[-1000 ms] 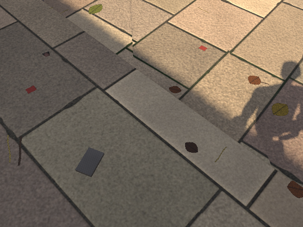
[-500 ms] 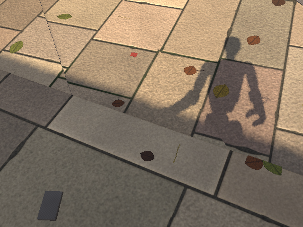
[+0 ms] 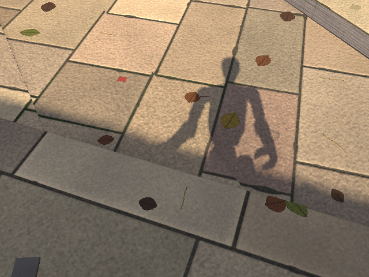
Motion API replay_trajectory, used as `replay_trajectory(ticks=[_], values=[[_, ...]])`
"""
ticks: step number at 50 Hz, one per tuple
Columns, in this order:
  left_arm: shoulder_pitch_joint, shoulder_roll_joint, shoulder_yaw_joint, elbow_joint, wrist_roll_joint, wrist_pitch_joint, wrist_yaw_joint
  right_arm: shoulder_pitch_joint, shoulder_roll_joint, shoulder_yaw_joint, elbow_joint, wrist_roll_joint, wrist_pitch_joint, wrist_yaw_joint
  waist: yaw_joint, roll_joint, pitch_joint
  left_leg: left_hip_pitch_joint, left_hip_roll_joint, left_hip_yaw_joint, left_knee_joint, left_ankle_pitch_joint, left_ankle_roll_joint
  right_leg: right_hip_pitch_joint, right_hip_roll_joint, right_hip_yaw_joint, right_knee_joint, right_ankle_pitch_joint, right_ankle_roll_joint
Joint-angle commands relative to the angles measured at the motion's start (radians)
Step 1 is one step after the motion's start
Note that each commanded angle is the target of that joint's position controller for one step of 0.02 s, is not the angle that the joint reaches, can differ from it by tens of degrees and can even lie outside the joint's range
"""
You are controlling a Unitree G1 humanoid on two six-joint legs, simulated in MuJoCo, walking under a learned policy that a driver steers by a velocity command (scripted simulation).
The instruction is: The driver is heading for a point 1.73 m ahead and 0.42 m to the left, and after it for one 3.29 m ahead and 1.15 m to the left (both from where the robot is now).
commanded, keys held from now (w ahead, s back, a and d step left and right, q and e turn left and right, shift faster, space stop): no key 0.88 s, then w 0.12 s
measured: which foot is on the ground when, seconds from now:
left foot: down 0.00-1.00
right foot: down 0.00-1.00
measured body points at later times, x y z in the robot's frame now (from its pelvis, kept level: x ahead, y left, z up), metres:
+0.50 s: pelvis +0.00 -0.02 +0.00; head +0.01 -0.03 +0.45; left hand +0.09 +0.23 -0.13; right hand +0.07 -0.30 -0.14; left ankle +0.00 +0.13 -0.74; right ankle -0.02 -0.14 -0.74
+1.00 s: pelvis +0.01 -0.01 +0.00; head +0.01 -0.01 +0.45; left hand +0.04 +0.24 -0.15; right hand +0.04 -0.28 -0.15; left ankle +0.00 +0.13 -0.73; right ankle -0.02 -0.14 -0.74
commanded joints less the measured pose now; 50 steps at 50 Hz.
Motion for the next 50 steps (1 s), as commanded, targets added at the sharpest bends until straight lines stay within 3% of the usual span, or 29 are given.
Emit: replay_trajectory(ticks=[1, 2, 3, 5, 7, 14, 28, 44, 45, 47, 48, 50], values=[[0.001, 0.151, 0.032, -0.041, 0.013, -0.010, 0.000, 0.057, -0.101, -0.017, -0.031, -0.017, -0.027, 0.008, -0.061, -0.112, -0.144, 0.042, 0.039, -0.019, -0.080, 0.066, 0.018, 0.088, -0.103, 0.082, -0.053, 0.254, -0.099], [-0.025, 0.098, 0.021, -0.054, 0.013, -0.016, -0.011, -0.001, -0.129, -0.018, -0.028, -0.021, -0.025, 0.006, -0.024, -0.076, -0.100, 0.066, 0.031, -0.007, -0.065, 0.068, -0.012, 0.031, -0.078, 0.079, -0.071, 0.137, -0.105], [-0.017, 0.083, 0.015, -0.046, 0.021, -0.022, -0.014, -0.024, -0.144, -0.024, -0.025, -0.015, -0.022, 0.003, -0.012, -0.042, -0.075, 0.058, 0.030, -0.005, -0.053, 0.079, -0.011, 0.005, -0.068, 0.073, -0.085, 0.096, -0.094], [-0.004, 0.102, 0.017, -0.029, 0.020, -0.039, -0.014, -0.019, -0.134, -0.023, -0.014, -0.008, -0.009, -0.008, -0.014, -0.048, -0.040, 0.054, 0.034, -0.009, -0.044, 0.125, -0.004, -0.018, -0.054, 0.064, -0.083, 0.122, -0.076], [0.016, 0.090, 0.011, -0.011, 0.016, -0.050, -0.009, -0.008, -0.131, -0.023, 0.002, -0.006, -0.004, -0.014, -0.015, -0.055, -0.038, 0.062, 0.037, -0.012, -0.044, 0.142, -0.005, -0.022, -0.050, 0.059, -0.078, 0.141, -0.070], [0.027, 0.077, 0.002, 0.027, 0.012, -0.058, -0.003, 0.010, -0.131, -0.026, 0.069, -0.004, 0.003, -0.024, -0.013, -0.013, -0.027, 0.069, 0.036, -0.012, -0.053, 0.153, -0.023, -0.017, -0.040, 0.052, -0.078, 0.138, -0.074], [0.048, 0.060, -0.009, 0.123, 0.007, -0.059, 0.000, 0.051, -0.132, -0.024, 0.174, 0.001, 0.008, -0.041, -0.013, 0.003, -0.027, 0.075, 0.035, -0.008, -0.063, 0.171, -0.025, 0.001, -0.015, 0.017, -0.078, 0.167, -0.071], [0.087, 0.046, -0.023, 0.216, 0.003, -0.058, 0.008, 0.098, -0.102, -0.014, 0.232, 0.002, 0.013, -0.048, -0.010, 0.013, -0.006, 0.066, 0.026, 0.001, -0.071, 0.159, -0.019, -0.013, 0.001, -0.007, -0.084, 0.139, -0.061], [0.104, 0.041, -0.024, 0.228, 0.002, -0.056, 0.009, 0.117, -0.089, -0.011, 0.243, 0.003, 0.014, -0.049, -0.010, 0.005, -0.026, 0.071, 0.010, 0.019, -0.064, 0.068, -0.017, -0.006, 0.008, -0.011, -0.095, 0.033, -0.065], [0.113, 0.079, -0.011, 0.231, -0.010, -0.050, 0.014, 0.112, -0.086, -0.013, 0.240, 0.013, 0.014, -0.051, 0.002, -0.038, 0.021, -0.008, -0.040, 0.070, 0.014, -0.218, 0.001, -0.050, -0.005, 0.033, -0.131, -0.358, -0.110], [0.124, 0.095, -0.006, 0.228, -0.014, -0.052, 0.014, 0.093, -0.082, -0.012, 0.226, 0.013, 0.007, -0.050, 0.012, -0.069, 0.064, -0.073, -0.046, 0.077, 0.062, -0.287, 0.012, -0.079, -0.051, 0.102, -0.176, -0.502, -0.142], [0.169, 0.144, 0.012, 0.233, -0.022, -0.070, 0.010, 0.073, -0.045, -0.003, 0.199, 0.018, -0.023, -0.036, 0.027, -0.172, 0.104, -0.165, -0.033, 0.086, 0.225, -0.217, 0.028, -0.077, -0.205, 0.323, -0.285, -0.639, -0.230]])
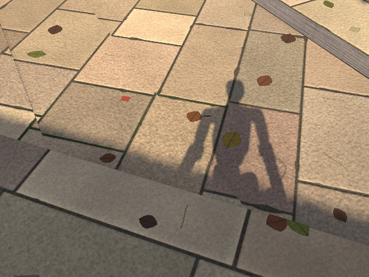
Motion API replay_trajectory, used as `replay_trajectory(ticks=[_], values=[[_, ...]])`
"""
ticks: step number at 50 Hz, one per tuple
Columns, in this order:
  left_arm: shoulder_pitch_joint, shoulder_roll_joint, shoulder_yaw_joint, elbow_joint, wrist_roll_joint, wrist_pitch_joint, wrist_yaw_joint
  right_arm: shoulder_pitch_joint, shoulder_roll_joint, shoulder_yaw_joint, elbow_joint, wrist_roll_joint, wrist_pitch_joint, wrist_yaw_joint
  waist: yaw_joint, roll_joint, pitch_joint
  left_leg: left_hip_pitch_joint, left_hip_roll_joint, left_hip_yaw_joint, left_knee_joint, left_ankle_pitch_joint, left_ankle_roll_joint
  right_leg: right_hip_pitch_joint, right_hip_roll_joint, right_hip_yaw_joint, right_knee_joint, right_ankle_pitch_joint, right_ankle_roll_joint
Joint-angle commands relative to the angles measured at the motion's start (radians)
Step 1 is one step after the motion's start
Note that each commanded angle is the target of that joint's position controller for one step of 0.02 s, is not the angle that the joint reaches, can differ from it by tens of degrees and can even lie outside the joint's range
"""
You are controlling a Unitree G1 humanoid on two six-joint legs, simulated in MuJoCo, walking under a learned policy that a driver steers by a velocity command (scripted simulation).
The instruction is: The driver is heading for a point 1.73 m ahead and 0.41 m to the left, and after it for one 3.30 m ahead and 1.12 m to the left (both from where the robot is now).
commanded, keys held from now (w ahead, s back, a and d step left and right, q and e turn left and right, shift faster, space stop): w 0.78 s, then w+q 0.22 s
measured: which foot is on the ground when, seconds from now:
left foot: down 0.00-0.58, up 0.60-1.00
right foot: down 0.00-0.12, up 0.14-0.56, down 0.58-1.00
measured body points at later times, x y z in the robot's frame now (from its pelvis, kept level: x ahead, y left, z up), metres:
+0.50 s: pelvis +0.19 +0.02 +0.00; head +0.21 +0.03 +0.45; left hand +0.41 +0.22 -0.11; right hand +0.07 -0.19 -0.14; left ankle +0.01 +0.13 -0.73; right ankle +0.36 -0.12 -0.70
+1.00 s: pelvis +0.50 -0.02 +0.00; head +0.52 -0.01 +0.45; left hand +0.41 +0.19 -0.15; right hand +0.71 -0.20 -0.10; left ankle +0.69 +0.12 -0.69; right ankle +0.37 -0.11 -0.73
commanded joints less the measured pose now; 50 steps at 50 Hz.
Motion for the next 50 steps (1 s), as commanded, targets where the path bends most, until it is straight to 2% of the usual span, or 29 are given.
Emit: replay_trajectory(ticks=[1, 3, 5, 6, 7, 8, 9, 12, 15, 19, 20, 21, 23, 26, 28, 29, 30, 31, 32, 33, 34, 35, 36, 37, 38, 41, 42, 44, 50], values=[[0.061, 0.211, 0.051, -0.026, -0.013, -0.027, 0.002, -0.044, -0.054, -0.006, -0.070, 0.012, -0.049, 0.016, 0.028, -0.203, 0.163, -0.186, -0.027, 0.072, 0.178, -0.056, 0.044, -0.126, -0.285, 0.426, -0.383, -0.539, -0.207], [-0.003, 0.187, 0.046, -0.049, -0.017, -0.040, -0.004, -0.008, -0.047, -0.007, -0.070, 0.023, -0.076, 0.033, -0.018, -0.181, 0.182, -0.135, -0.001, 0.061, 0.088, -0.080, 0.085, -0.158, -0.283, 0.390, -0.357, -0.427, -0.193], [-0.096, 0.156, 0.038, -0.084, -0.023, -0.039, -0.009, 0.160, -0.062, -0.022, 0.001, 0.016, -0.089, 0.039, -0.097, -0.106, 0.139, 0.169, -0.035, 0.073, -0.146, 0.079, 0.091, -0.283, -0.152, 0.191, -0.201, -0.237, -0.110], [-0.113, 0.097, 0.021, -0.098, -0.011, -0.047, -0.014, 0.282, -0.120, -0.040, 0.032, 0.006, -0.090, 0.037, -0.129, 0.071, 0.077, 0.309, 0.102, -0.150, -0.252, 0.026, 0.117, -0.373, -0.055, 0.044, 0.090, -0.094, -0.051], [-0.123, 0.064, 0.016, -0.147, -0.015, -0.066, -0.007, 0.394, -0.260, -0.070, 0.043, 0.006, -0.098, 0.052, -0.143, 0.340, 0.034, 0.399, 0.323, -0.591, -0.432, -0.103, 0.256, -0.542, 0.054, -0.056, 0.376, -0.167, -0.009], [-0.126, 0.103, 0.026, -0.147, -0.034, -0.082, -0.007, 0.332, -0.192, -0.044, 0.025, -0.011, -0.112, 0.057, -0.100, 0.223, 0.069, 0.359, 0.380, -0.710, -0.462, -0.155, 0.297, -0.620, 0.007, 0.048, 0.569, -0.216, -0.024], [-0.104, 0.106, 0.027, -0.137, -0.044, -0.094, -0.017, 0.260, -0.136, -0.030, -0.003, -0.005, -0.121, 0.055, -0.062, 0.142, 0.124, 0.343, 0.355, -0.603, -0.447, -0.119, 0.272, -0.679, -0.042, 0.073, 0.646, -0.126, -0.049], [-0.126, 0.123, 0.043, -0.123, -0.016, -0.108, -0.032, 0.203, -0.078, -0.008, -0.036, -0.003, -0.116, 0.062, -0.040, 0.076, 0.112, 0.335, 0.236, -0.302, -0.461, 0.156, 0.181, -0.660, -0.123, 0.023, 0.560, 0.101, -0.066], [-0.182, 0.076, 0.037, -0.140, -0.010, -0.100, -0.051, 0.265, -0.074, -0.002, -0.031, -0.010, -0.095, 0.045, -0.053, 0.095, 0.088, 0.333, 0.186, -0.152, -0.465, 0.425, 0.178, -0.616, -0.117, -0.040, 0.431, 0.178, -0.025], [-0.358, 0.031, 0.013, -0.210, -0.013, -0.096, -0.061, 0.275, -0.123, -0.009, -0.053, -0.013, -0.082, 0.022, -0.081, 0.089, 0.122, 0.214, 0.159, -0.062, -0.512, 0.435, 0.179, -0.501, -0.072, -0.092, 0.141, 0.322, 0.007], [-0.309, -0.049, -0.020, -0.182, 0.129, -0.067, -0.094, 0.371, -0.001, 0.041, -0.018, -0.134, -0.118, 0.068, -0.063, 0.121, 0.045, 0.202, 0.186, -0.062, -0.546, 0.427, 0.253, -0.446, -0.090, -0.063, 0.129, 0.396, -0.034], [-0.295, -0.002, -0.005, -0.182, 0.128, -0.056, -0.106, 0.350, -0.021, 0.033, -0.025, -0.127, -0.128, 0.090, -0.045, 0.120, 0.106, 0.210, 0.210, -0.064, -0.545, 0.465, 0.267, -0.470, -0.079, -0.055, 0.136, 0.383, -0.052], [-0.355, 0.071, 0.010, -0.206, 0.097, -0.048, -0.107, 0.298, -0.071, 0.028, -0.055, -0.095, -0.127, 0.107, -0.032, 0.095, 0.085, 0.248, 0.222, -0.044, -0.534, 0.485, 0.252, -0.456, -0.063, -0.063, 0.100, 0.346, -0.081], [-0.430, 0.072, 0.008, -0.243, 0.068, -0.050, -0.093, 0.313, -0.128, 0.013, -0.060, -0.096, -0.101, 0.097, -0.027, 0.104, 0.085, 0.329, 0.252, -0.019, -0.491, 0.645, 0.227, -0.390, -0.024, -0.102, 0.035, 0.273, -0.101], [-0.339, 0.110, 0.026, -0.226, 0.037, -0.059, -0.085, 0.321, -0.184, -0.008, -0.064, -0.102, -0.092, 0.095, 0.039, 0.100, 0.011, 0.293, 0.206, 0.054, -0.309, 1.031, 0.182, -0.132, 0.043, -0.175, -0.006, 0.318, -0.123], [-0.163, 0.152, 0.043, -0.174, 0.026, -0.068, -0.075, 0.351, -0.165, -0.007, -0.061, -0.124, -0.098, 0.099, 0.083, 0.069, -0.103, 0.177, 0.137, 0.097, -0.094, 1.038, 0.123, 0.145, 0.032, -0.144, 0.057, 0.387, -0.157], [0.091, 0.149, 0.035, -0.119, 0.028, -0.065, -0.070, 0.529, -0.034, 0.033, -0.066, -0.147, -0.109, 0.111, 0.098, -0.104, -0.414, -0.200, 0.011, 0.088, 0.253, 0.678, 0.051, 0.722, -0.189, 0.193, 0.068, 0.375, -0.356], [0.385, 0.168, 0.043, -0.027, 0.064, -0.062, -0.053, 0.448, 0.005, 0.046, -0.084, -0.128, -0.114, 0.138, 0.207, -0.169, -0.473, -0.407, -0.131, 0.016, 0.603, -0.150, 0.028, 0.880, -0.373, 0.573, -0.132, 0.288, -0.451], [0.424, 0.173, 0.051, 0.021, 0.097, -0.095, -0.048, 0.178, -0.042, 0.012, -0.165, -0.070, -0.121, 0.142, 0.237, -0.114, -0.183, -0.572, -0.082, -0.109, 0.810, -0.126, 0.087, 0.643, -0.333, 0.559, -0.228, 0.149, -0.330], [0.230, 0.179, 0.057, -0.019, 0.079, -0.115, -0.043, 0.073, -0.072, -0.002, -0.187, -0.059, -0.131, 0.119, 0.168, -0.066, 0.005, -0.595, 0.012, -0.100, 0.820, -0.016, 0.115, 0.345, -0.329, 0.450, -0.269, 0.097, -0.284], [0.125, 0.096, 0.033, -0.039, 0.071, -0.115, -0.037, 0.066, -0.060, 0.001, -0.199, -0.088, -0.129, 0.094, 0.106, -0.049, -0.014, -0.479, 0.054, -0.098, 0.759, 0.020, 0.140, 0.189, -0.306, 0.368, -0.303, 0.130, -0.288], [0.054, 0.019, 0.010, -0.052, 0.061, -0.113, -0.037, 0.057, -0.008, 0.016, -0.210, -0.105, -0.119, 0.083, 0.055, -0.024, -0.014, -0.407, 0.091, -0.092, 0.725, 0.070, 0.149, 0.073, -0.288, 0.288, -0.326, 0.207, -0.279], [0.010, -0.029, -0.004, -0.064, 0.063, -0.109, -0.039, 0.070, 0.030, 0.025, -0.215, -0.108, -0.103, 0.082, 0.009, -0.011, -0.004, -0.352, 0.103, -0.085, 0.708, 0.080, 0.146, -0.020, -0.282, 0.254, -0.369, 0.253, -0.274], [-0.008, -0.041, -0.008, -0.070, 0.063, -0.115, -0.040, 0.088, 0.044, 0.024, -0.217, -0.106, -0.088, 0.084, -0.025, -0.019, 0.015, -0.346, 0.106, -0.075, 0.667, 0.056, 0.145, -0.071, -0.269, 0.226, -0.409, 0.228, -0.270], [-0.012, -0.025, -0.003, -0.077, 0.060, -0.128, -0.040, 0.088, 0.042, 0.025, -0.221, -0.099, -0.080, 0.088, -0.034, -0.036, 0.039, -0.373, 0.112, -0.061, 0.608, 0.057, 0.140, -0.098, -0.249, 0.187, -0.440, 0.200, -0.268], [0.021, -0.006, -0.006, -0.083, 0.104, -0.147, -0.049, 0.012, 0.018, 0.028, -0.243, -0.091, -0.074, 0.102, -0.021, -0.027, 0.031, -0.397, 0.127, -0.009, 0.374, 0.340, 0.120, -0.132, -0.202, 0.045, -0.453, 0.369, -0.263], [0.040, 0.007, -0.007, -0.080, 0.108, -0.148, -0.053, -0.041, 0.022, 0.031, -0.259, -0.087, -0.072, 0.108, -0.009, -0.024, 0.021, -0.364, 0.118, 0.017, 0.277, 0.414, 0.110, -0.142, -0.187, -0.006, -0.445, 0.457, -0.254], [0.124, 0.043, -0.005, -0.053, 0.092, -0.145, -0.065, -0.130, 0.014, 0.029, -0.287, -0.080, -0.058, 0.122, 0.012, -0.048, 0.011, -0.320, 0.081, 0.054, 0.176, 0.485, 0.085, -0.110, -0.190, -0.059, -0.437, 0.614, -0.244], [0.271, 0.080, 0.003, 0.010, 0.091, -0.122, -0.068, -0.271, -0.032, 0.004, -0.329, -0.062, -0.047, 0.117, 0.047, -0.056, 0.048, -0.447, 0.038, 0.034, -0.013, 0.461, 0.104, 0.286, -0.273, -0.115, -0.366, 0.734, -0.197]])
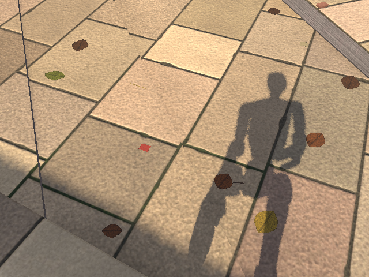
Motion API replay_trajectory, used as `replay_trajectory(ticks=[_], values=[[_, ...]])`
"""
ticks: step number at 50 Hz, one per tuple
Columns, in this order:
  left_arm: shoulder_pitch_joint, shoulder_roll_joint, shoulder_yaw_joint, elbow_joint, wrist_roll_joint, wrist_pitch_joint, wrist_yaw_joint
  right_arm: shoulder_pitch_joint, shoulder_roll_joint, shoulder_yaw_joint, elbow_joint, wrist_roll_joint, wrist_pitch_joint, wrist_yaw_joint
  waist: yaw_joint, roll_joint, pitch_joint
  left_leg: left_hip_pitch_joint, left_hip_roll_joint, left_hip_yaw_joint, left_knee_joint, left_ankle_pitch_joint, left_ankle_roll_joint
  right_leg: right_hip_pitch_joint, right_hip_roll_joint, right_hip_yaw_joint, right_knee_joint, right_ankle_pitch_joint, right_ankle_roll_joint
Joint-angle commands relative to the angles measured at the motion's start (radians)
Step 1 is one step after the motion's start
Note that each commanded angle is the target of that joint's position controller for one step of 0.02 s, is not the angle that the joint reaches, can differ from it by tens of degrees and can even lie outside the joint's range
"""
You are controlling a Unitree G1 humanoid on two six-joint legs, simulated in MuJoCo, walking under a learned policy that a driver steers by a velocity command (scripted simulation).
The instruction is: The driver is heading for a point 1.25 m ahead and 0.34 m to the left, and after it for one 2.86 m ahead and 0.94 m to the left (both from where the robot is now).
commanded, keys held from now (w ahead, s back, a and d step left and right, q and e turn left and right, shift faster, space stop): w+q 0.78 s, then w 0.22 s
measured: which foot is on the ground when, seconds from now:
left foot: up 0.00-0.08, down 0.10-0.66, up 0.68-1.00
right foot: down 0.00-0.14, up 0.16-0.62, down 0.64-1.00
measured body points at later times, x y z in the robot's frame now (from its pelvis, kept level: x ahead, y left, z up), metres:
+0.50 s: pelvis +0.30 +0.03 +0.00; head +0.32 +0.04 +0.45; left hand +0.44 +0.32 -0.09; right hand +0.34 -0.25 -0.14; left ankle +0.21 +0.12 -0.74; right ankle +0.47 -0.08 -0.71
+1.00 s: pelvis +0.57 +0.04 -0.11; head +0.58 +0.04 +0.34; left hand +0.39 +0.19 -0.25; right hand +0.84 -0.05 -0.20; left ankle +0.66 +0.26 -0.76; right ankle +0.51 -0.08 -0.84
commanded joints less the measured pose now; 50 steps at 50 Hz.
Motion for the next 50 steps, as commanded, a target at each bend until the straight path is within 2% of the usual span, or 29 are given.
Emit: replay_trajectory(ticks=[1, 3, 5, 6, 7, 8, 9, 10, 11, 12, 13, 17, 21, 25, 29, 32, 33, 34, 35, 36, 37, 38, 40, 42, 44, 46, 47, 48, 50], values=[[0.067, 0.161, 0.036, -0.012, 0.001, 0.009, 0.005, -0.094, -0.099, -0.034, -0.071, 0.008, -0.008, -0.002, -0.031, -0.074, 0.088, 0.009, -0.023, -0.001, -0.084, -0.043, 0.019, 0.063, -0.321, 0.032, 0.014, 0.717, -0.158], [0.083, 0.197, 0.051, -0.008, 0.006, 0.020, 0.009, -0.099, -0.117, -0.049, -0.084, 0.015, -0.017, -0.008, -0.048, -0.099, 0.073, 0.107, -0.078, 0.050, -0.105, -0.114, 0.042, 0.112, -0.329, -0.001, 0.087, 0.942, -0.142], [0.072, 0.213, 0.055, -0.024, 0.020, 0.020, 0.010, 0.026, -0.165, -0.074, -0.063, 0.034, -0.037, -0.025, -0.108, -0.109, -0.005, 0.384, -0.148, 0.070, -0.075, -0.063, 0.098, 0.025, -0.289, -0.058, 0.274, 1.143, -0.085], [0.161, 0.156, 0.038, -0.039, 0.027, 0.010, 0.026, 0.214, -0.194, -0.082, -0.013, 0.047, -0.052, -0.034, -0.109, -0.035, -0.201, 0.856, -0.088, -0.076, 0.071, 0.009, 0.205, -0.282, -0.236, -0.045, 0.513, 1.002, 0.014], [0.096, 0.167, 0.020, -0.080, 0.026, -0.003, 0.009, 0.455, -0.221, -0.098, 0.045, 0.043, -0.052, -0.047, -0.245, 0.044, -0.295, 1.149, 0.054, -0.390, -0.072, -0.116, 0.330, -0.600, -0.105, -0.026, 0.788, 0.531, 0.095], [-0.045, 0.158, 0.026, -0.116, 0.006, 0.004, -0.029, 0.634, -0.212, -0.090, 0.123, 0.008, -0.052, -0.048, -0.303, 0.073, -0.307, 1.240, 0.184, -0.651, -0.252, -0.102, 0.369, -0.764, 0.000, 0.096, 1.070, -0.221, 0.089], [-0.204, 0.149, 0.029, -0.176, -0.025, 0.000, -0.029, 0.594, -0.248, -0.115, 0.134, -0.005, -0.078, -0.056, -0.299, 0.045, -0.115, 1.104, 0.168, -0.605, -0.307, -0.149, 0.287, -0.914, -0.057, 0.231, 1.143, -0.209, 0.039], [-0.247, 0.172, 0.032, -0.191, -0.016, -0.004, -0.008, 0.471, -0.222, -0.113, 0.120, 0.009, -0.093, -0.057, -0.250, 0.038, -0.008, 0.905, 0.153, -0.530, -0.321, -0.101, 0.270, -0.895, -0.110, 0.261, 1.125, -0.169, 0.025], [-0.228, 0.168, 0.032, -0.199, 0.005, -0.003, 0.016, 0.372, -0.154, -0.090, 0.105, 0.017, -0.099, -0.054, -0.177, -0.005, -0.012, 0.743, 0.136, -0.467, -0.341, -0.035, 0.274, -0.783, -0.136, 0.257, 1.066, -0.137, 0.006], [-0.202, 0.110, 0.015, -0.202, 0.012, 0.005, 0.031, 0.293, -0.111, -0.075, 0.087, 0.026, -0.100, -0.052, -0.118, -0.009, -0.010, 0.604, 0.117, -0.419, -0.379, 0.014, 0.277, -0.683, -0.162, 0.248, 1.003, -0.107, -0.004], [-0.188, 0.201, 0.055, -0.225, -0.072, 0.032, 0.048, 0.230, -0.201, -0.100, 0.075, 0.094, -0.054, -0.066, -0.024, -0.007, 0.064, 0.486, 0.099, -0.384, -0.379, 0.156, 0.206, -0.610, -0.158, 0.182, 0.899, -0.053, 0.034], [-0.235, 0.101, 0.027, -0.268, -0.046, 0.084, 0.029, 0.235, -0.241, -0.114, 0.038, 0.057, -0.022, -0.074, -0.026, 0.028, 0.005, 0.262, 0.018, -0.243, -0.397, 0.187, 0.187, -0.427, -0.110, 0.087, 0.774, 0.110, 0.087], [-0.407, 0.204, 0.058, -0.341, -0.038, 0.078, 0.032, 0.343, -0.215, -0.112, 0.059, 0.062, -0.027, -0.079, -0.096, 0.004, 0.032, 0.409, 0.026, -0.345, -0.342, -0.088, 0.166, -0.634, -0.147, 0.189, 0.652, 0.403, 0.073], [-0.483, 0.198, 0.052, -0.385, -0.044, 0.071, 0.009, 0.358, -0.219, -0.114, 0.030, 0.035, -0.013, -0.105, -0.141, 0.023, 0.029, 0.462, 0.002, -0.408, -0.160, -0.294, 0.140, -0.602, -0.126, 0.255, 0.405, 0.483, 0.068], [-0.435, 0.197, 0.055, -0.366, -0.077, 0.059, 0.008, 0.349, -0.217, -0.112, -0.008, 0.009, 0.000, -0.128, -0.146, 0.039, 0.045, 0.471, -0.042, -0.466, 0.019, -0.354, 0.113, -0.460, -0.147, 0.281, 0.200, 0.526, 0.064], [-0.192, 0.233, 0.086, -0.261, -0.067, 0.038, 0.031, 0.404, -0.185, -0.100, 0.009, 0.010, 0.019, -0.131, -0.067, -0.128, -0.002, 0.380, -0.151, -0.356, 0.451, -0.462, 0.080, -0.134, -0.125, 0.177, 0.107, 0.577, 0.079], [-0.070, 0.253, 0.090, -0.232, -0.045, 0.025, 0.031, 0.430, -0.138, -0.090, 0.014, 0.024, 0.016, -0.120, -0.028, -0.212, -0.063, 0.170, -0.221, -0.263, 0.763, -0.760, 0.062, 0.081, -0.201, 0.253, 0.254, 0.620, 0.072], [-0.003, 0.236, 0.094, -0.219, -0.090, 0.018, 0.022, 0.574, 0.032, -0.042, 0.023, 0.117, 0.001, -0.104, -0.055, -0.389, -0.137, -0.197, -0.214, -0.274, 1.153, -0.913, 0.004, 0.312, -0.363, 0.436, 0.466, 0.741, 0.053], [0.077, 0.345, 0.122, -0.180, -0.116, 0.036, 0.003, 0.675, 0.001, -0.029, -0.001, 0.163, -0.017, -0.108, -0.080, -0.485, -0.217, -0.367, -0.184, -0.233, 1.390, -0.836, -0.022, 0.354, -0.529, 0.728, 0.370, 0.603, -0.059], [0.070, 0.377, 0.142, -0.134, -0.125, 0.045, 0.000, 0.553, -0.098, -0.047, -0.049, 0.189, -0.027, -0.124, -0.066, -0.360, -0.147, -0.506, -0.133, -0.165, 1.432, -0.647, -0.053, 0.272, -0.601, 0.902, 0.145, 0.011, -0.178], [-0.039, 0.254, 0.104, -0.170, -0.103, 0.047, 0.015, 0.324, -0.181, -0.070, -0.092, 0.163, -0.021, -0.142, -0.031, -0.092, 0.012, -0.542, -0.077, -0.123, 1.411, -0.512, -0.056, 0.097, -0.546, 0.789, 0.056, -0.174, -0.182], [-0.154, 0.185, 0.073, -0.184, -0.084, 0.041, 0.026, 0.206, -0.198, -0.076, -0.137, 0.130, -0.005, -0.145, -0.036, -0.056, 0.109, -0.489, -0.052, -0.124, 1.375, -0.439, -0.067, -0.088, -0.498, 0.676, 0.060, -0.082, -0.178], [-0.227, 0.119, 0.040, -0.150, -0.069, 0.038, 0.028, 0.212, -0.118, -0.063, -0.164, 0.094, 0.022, -0.128, -0.103, -0.082, 0.164, -0.369, -0.015, -0.161, 1.261, -0.401, -0.054, -0.338, -0.367, 0.436, 0.080, 0.042, -0.117], [-0.173, 0.134, 0.041, -0.101, -0.056, 0.035, 0.029, 0.223, -0.054, -0.046, -0.191, 0.088, 0.022, -0.111, -0.118, -0.122, 0.132, -0.338, -0.017, -0.143, 1.200, -0.353, -0.040, -0.407, -0.308, 0.323, 0.073, 0.240, -0.097], [-0.126, 0.137, 0.040, -0.073, -0.044, 0.029, 0.036, 0.210, -0.036, -0.038, -0.187, 0.087, 0.002, -0.099, -0.117, -0.096, 0.095, -0.344, -0.021, -0.149, 1.001, -0.208, -0.035, -0.377, -0.263, 0.243, 0.086, 0.361, -0.104], [-0.132, 0.164, 0.042, -0.093, -0.063, 0.019, 0.057, 0.109, -0.085, -0.049, -0.215, 0.067, -0.018, -0.094, -0.092, -0.049, 0.075, -0.197, -0.025, -0.103, 0.561, 0.029, -0.054, -0.395, -0.219, 0.171, 0.054, 0.426, -0.101], [-0.083, 0.166, 0.041, -0.079, -0.077, 0.019, 0.068, 0.045, -0.066, -0.040, -0.235, 0.063, -0.024, -0.086, -0.064, -0.039, 0.068, -0.108, -0.027, -0.032, 0.368, 0.097, -0.062, -0.385, -0.208, 0.135, 0.023, 0.462, -0.082], [-0.021, 0.176, 0.041, -0.057, -0.095, 0.024, 0.075, -0.037, -0.021, -0.026, -0.259, 0.067, -0.025, -0.075, -0.025, -0.057, 0.062, -0.055, -0.033, 0.017, 0.245, 0.096, -0.073, -0.335, -0.228, 0.162, -0.013, 0.470, -0.081], [0.026, 0.206, 0.048, -0.036, -0.099, 0.038, 0.080, -0.116, 0.006, -0.015, -0.284, 0.096, -0.026, -0.053, 0.002, -0.080, 0.107, -0.080, -0.038, 0.022, 0.076, 0.033, -0.076, -0.171, -0.274, 0.191, -0.026, 0.491, -0.089]])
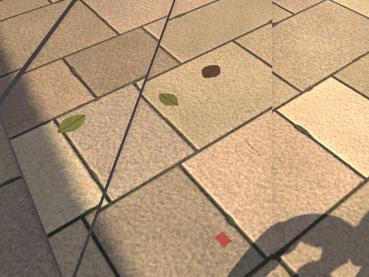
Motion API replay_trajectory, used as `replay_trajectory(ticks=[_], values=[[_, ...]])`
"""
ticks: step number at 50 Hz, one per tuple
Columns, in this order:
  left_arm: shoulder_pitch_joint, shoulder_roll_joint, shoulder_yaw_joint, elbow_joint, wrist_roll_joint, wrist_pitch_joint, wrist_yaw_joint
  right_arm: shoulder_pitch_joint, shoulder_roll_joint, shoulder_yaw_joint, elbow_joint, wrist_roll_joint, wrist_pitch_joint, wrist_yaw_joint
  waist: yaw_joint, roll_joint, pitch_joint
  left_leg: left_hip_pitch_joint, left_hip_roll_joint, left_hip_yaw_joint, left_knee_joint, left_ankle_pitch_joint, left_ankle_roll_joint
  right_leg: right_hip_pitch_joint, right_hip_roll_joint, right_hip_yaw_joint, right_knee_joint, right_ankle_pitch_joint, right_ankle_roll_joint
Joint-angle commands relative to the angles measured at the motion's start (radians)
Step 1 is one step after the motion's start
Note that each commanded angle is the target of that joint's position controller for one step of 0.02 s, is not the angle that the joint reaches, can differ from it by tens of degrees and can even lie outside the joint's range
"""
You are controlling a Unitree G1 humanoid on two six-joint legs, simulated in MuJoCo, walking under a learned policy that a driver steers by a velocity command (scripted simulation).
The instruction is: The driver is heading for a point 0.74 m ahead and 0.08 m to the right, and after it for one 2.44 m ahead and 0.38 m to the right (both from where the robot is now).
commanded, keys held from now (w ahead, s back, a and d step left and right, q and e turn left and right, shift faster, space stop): w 0.90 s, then no key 0.10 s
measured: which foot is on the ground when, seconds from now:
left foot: up 0.00-0.14, down 0.16-0.68, up 0.70-1.00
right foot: down 0.00-0.16, up 0.18-0.66, down 0.68-1.00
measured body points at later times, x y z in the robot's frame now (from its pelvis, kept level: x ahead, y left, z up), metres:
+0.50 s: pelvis +0.28 +0.02 +0.01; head +0.30 +0.02 +0.46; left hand +0.44 +0.28 -0.10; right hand +0.29 -0.26 -0.12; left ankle +0.23 +0.10 -0.74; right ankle +0.45 -0.17 -0.67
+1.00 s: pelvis +0.54 -0.05 +0.01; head +0.56 -0.06 +0.46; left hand +0.56 +0.21 -0.11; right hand +0.72 -0.31 -0.09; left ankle +0.69 +0.13 -0.67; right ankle +0.51 -0.14 -0.74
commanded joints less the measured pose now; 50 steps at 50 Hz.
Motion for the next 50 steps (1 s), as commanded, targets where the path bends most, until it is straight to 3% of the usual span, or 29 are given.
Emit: replay_trajectory(ticks=[1, 3, 5, 6, 7, 8, 9, 10, 11, 12, 13, 15, 17, 22, 25, 28, 31, 32, 33, 34, 35, 36, 37, 38, 39, 40, 43, 46, 50], values=[[0.054, 0.205, 0.042, -0.027, -0.013, 0.001, 0.016, -0.230, 0.007, 0.012, -0.129, 0.022, -0.027, 0.034, 0.026, -0.087, 0.125, 0.054, -0.030, 0.078, -0.313, -0.014, 0.001, 0.046, -0.290, 0.182, -0.174, 0.568, -0.077], [0.085, 0.205, 0.049, -0.021, -0.010, 0.017, 0.006, -0.270, -0.010, 0.004, -0.138, 0.026, -0.039, 0.050, 0.029, -0.088, 0.133, 0.063, -0.048, 0.089, -0.411, -0.083, 0.029, 0.171, -0.315, 0.171, -0.125, 0.668, -0.081], [0.091, 0.215, 0.056, -0.020, -0.004, 0.029, -0.001, -0.238, -0.045, -0.012, -0.131, 0.021, -0.047, 0.056, -0.014, -0.144, 0.079, 0.219, -0.094, 0.109, -0.460, -0.167, 0.069, 0.219, -0.320, 0.153, -0.028, 0.956, -0.090], [0.079, 0.225, 0.060, -0.023, -0.001, 0.032, -0.004, -0.167, -0.084, -0.029, -0.109, 0.015, -0.049, 0.055, -0.061, -0.166, 0.022, 0.350, -0.119, 0.119, -0.488, -0.188, 0.098, 0.222, -0.309, 0.139, 0.071, 1.086, -0.087], [0.042, 0.229, 0.061, -0.039, 0.004, 0.035, -0.008, -0.006, -0.135, -0.054, -0.059, 0.010, -0.047, 0.049, -0.149, -0.176, -0.077, 0.602, -0.123, 0.116, -0.508, -0.127, 0.136, 0.147, -0.277, 0.109, 0.234, 1.116, -0.073], [-0.017, 0.221, 0.056, -0.082, 0.014, 0.026, -0.010, 0.211, -0.208, -0.077, -0.003, -0.011, -0.042, 0.032, -0.234, -0.143, -0.232, 1.003, 0.033, -0.054, -0.400, 0.033, 0.206, -0.129, -0.243, 0.096, 0.494, 0.851, -0.049], [0.095, 0.085, 0.012, -0.101, 0.011, 0.001, -0.029, 0.314, -0.289, -0.095, 0.035, -0.025, -0.037, 0.026, -0.188, 0.102, -0.419, 1.392, 0.335, -0.571, -0.467, -0.123, 0.402, -0.556, -0.067, 0.112, 0.891, 0.067, 0.012], [0.050, 0.160, 0.036, -0.079, -0.009, -0.028, -0.044, 0.366, -0.205, -0.080, 0.058, -0.012, -0.021, 0.017, -0.224, 0.072, -0.447, 1.385, 0.341, -0.705, -0.584, -0.273, 0.392, -0.664, -0.058, 0.261, 1.006, -0.209, 0.010], [-0.056, 0.218, 0.062, -0.135, -0.039, -0.035, -0.042, 0.234, -0.180, -0.066, 0.055, -0.004, -0.018, 0.013, -0.182, 0.076, -0.215, 1.192, 0.292, -0.525, -0.630, -0.285, 0.329, -0.748, -0.103, 0.229, 1.014, -0.131, 0.012], [-0.133, 0.216, 0.066, -0.158, -0.037, -0.036, -0.030, 0.133, -0.156, -0.059, 0.039, -0.002, -0.025, 0.016, -0.140, 0.007, -0.094, 0.990, 0.240, -0.395, -0.677, -0.207, 0.284, -0.719, -0.144, 0.203, 0.950, -0.037, 0.015], [-0.154, 0.200, 0.072, -0.163, -0.023, -0.029, -0.018, 0.072, -0.133, -0.054, 0.039, -0.010, -0.035, 0.023, -0.097, -0.032, -0.019, 0.838, 0.195, -0.306, -0.713, -0.111, 0.257, -0.670, -0.162, 0.185, 0.895, 0.012, 0.027], [-0.088, 0.151, 0.071, -0.154, -0.009, -0.006, -0.012, 0.046, -0.107, -0.051, 0.051, -0.018, -0.050, 0.030, -0.034, 0.000, -0.019, 0.694, 0.145, -0.210, -0.765, -0.088, 0.238, -0.547, -0.191, 0.190, 0.841, 0.067, 0.039], [-0.097, 0.140, 0.072, -0.168, -0.005, 0.006, -0.008, 0.075, -0.126, -0.056, 0.083, -0.014, -0.060, 0.027, -0.018, 0.017, 0.000, 0.634, 0.135, -0.164, -0.800, -0.069, 0.249, -0.553, -0.204, 0.176, 0.790, 0.102, 0.054], [-0.316, 0.141, 0.067, -0.250, 0.008, 0.000, -0.011, 0.169, -0.177, -0.067, 0.135, -0.012, -0.053, -0.004, -0.069, 0.014, 0.051, 0.644, 0.110, -0.088, -0.820, -0.031, 0.221, -0.643, -0.204, 0.160, 0.487, 0.362, 0.074], [-0.422, 0.131, 0.056, -0.283, -0.001, -0.006, -0.024, 0.229, -0.201, -0.071, 0.162, 0.000, -0.051, -0.011, -0.107, 0.016, 0.056, 0.659, 0.103, -0.054, -0.810, -0.081, 0.196, -0.572, -0.159, 0.135, 0.315, 0.470, 0.069], [-0.497, 0.148, 0.056, -0.326, -0.009, -0.008, -0.042, 0.269, -0.210, -0.074, 0.190, 0.009, -0.047, -0.011, -0.126, 0.022, 0.073, 0.744, 0.150, -0.077, -0.772, -0.111, 0.190, -0.575, -0.143, 0.144, 0.243, 0.422, 0.045], [-0.488, 0.183, 0.064, -0.346, -0.010, -0.016, -0.057, 0.261, -0.234, -0.081, 0.204, 0.009, -0.035, -0.015, -0.097, 0.039, 0.058, 0.832, 0.195, -0.103, -0.695, -0.033, 0.164, -0.523, -0.124, 0.137, 0.187, 0.289, -0.002], [-0.428, 0.200, 0.073, -0.334, -0.008, -0.019, -0.057, 0.241, -0.241, -0.081, 0.202, 0.009, -0.031, -0.016, -0.057, 0.042, 0.025, 0.835, 0.181, -0.087, -0.624, 0.086, 0.148, -0.425, -0.099, 0.111, 0.162, 0.267, -0.021], [-0.294, 0.241, 0.095, -0.294, -0.005, -0.020, -0.052, 0.233, -0.225, -0.074, 0.201, 0.006, -0.027, -0.015, 0.007, 0.023, -0.052, 0.810, 0.128, -0.046, -0.463, 0.222, 0.124, -0.242, -0.073, 0.089, 0.145, 0.270, -0.049], [-0.107, 0.317, 0.118, -0.260, 0.005, -0.020, -0.044, 0.242, -0.183, -0.053, 0.182, -0.011, -0.028, -0.015, 0.071, -0.069, -0.203, 0.654, 0.067, 0.014, -0.168, 0.078, 0.088, 0.052, -0.213, 0.238, 0.168, 0.317, -0.112], [-0.035, 0.404, 0.137, -0.240, 0.009, -0.017, -0.050, 0.379, -0.066, -0.017, 0.177, -0.007, -0.050, -0.007, 0.020, -0.345, -0.342, 0.250, -0.106, 0.053, 0.196, -0.453, 0.016, 0.413, -0.439, 0.706, 0.066, 0.124, -0.276], [-0.020, 0.301, 0.110, -0.240, -0.002, -0.014, -0.055, 0.356, -0.147, -0.033, 0.200, 0.007, -0.069, -0.001, 0.045, -0.302, -0.366, 0.126, -0.085, -0.076, 0.326, -0.639, 0.024, 0.436, -0.444, 0.856, -0.030, 0.009, -0.279], [-0.100, 0.253, 0.094, -0.254, -0.004, -0.015, -0.053, 0.256, -0.210, -0.049, 0.173, 0.024, -0.078, 0.000, 0.041, -0.221, -0.216, 0.055, -0.035, -0.071, 0.357, -0.567, 0.037, 0.321, -0.412, 0.710, -0.038, 0.033, -0.228], [-0.174, 0.238, 0.087, -0.271, -0.001, -0.014, -0.052, 0.183, -0.200, -0.046, 0.158, 0.017, -0.078, -0.006, 0.017, -0.131, -0.136, 0.079, 0.013, -0.041, 0.322, -0.479, 0.039, 0.184, -0.378, 0.589, -0.050, 0.139, -0.202], [-0.228, 0.216, 0.080, -0.275, 0.005, -0.015, -0.055, 0.144, -0.191, -0.049, 0.150, -0.002, -0.074, -0.012, -0.012, -0.087, -0.068, 0.115, 0.043, -0.030, 0.254, -0.425, 0.034, 0.055, -0.342, 0.504, -0.079, 0.248, -0.191], [-0.253, 0.194, 0.072, -0.275, 0.015, -0.020, -0.056, 0.152, -0.179, -0.054, 0.150, -0.009, -0.062, -0.014, -0.047, -0.110, -0.054, 0.182, 0.071, -0.039, 0.208, -0.385, 0.035, -0.025, -0.314, 0.444, -0.107, 0.314, -0.177], [-0.244, 0.201, 0.076, -0.255, 0.006, -0.033, -0.057, 0.166, -0.137, -0.049, 0.155, -0.008, -0.033, -0.015, -0.079, -0.117, -0.037, 0.227, 0.080, -0.026, 0.123, -0.322, 0.021, -0.099, -0.289, 0.351, -0.173, 0.401, -0.189], [-0.211, 0.226, 0.081, -0.232, 0.007, -0.029, -0.041, 0.066, -0.133, -0.049, 0.126, -0.020, -0.028, -0.016, -0.070, -0.092, 0.012, 0.163, 0.078, -0.017, -0.027, -0.188, -0.004, -0.102, -0.280, 0.282, -0.200, 0.516, -0.185], [-0.183, 0.236, 0.077, -0.203, 0.005, -0.012, -0.025, -0.042, -0.094, -0.032, 0.107, -0.025, -0.036, -0.006, -0.044, -0.114, 0.013, 0.316, 0.012, 0.043, -0.295, 0.002, -0.012, -0.150, -0.201, 0.128, -0.151, 0.757, -0.126]])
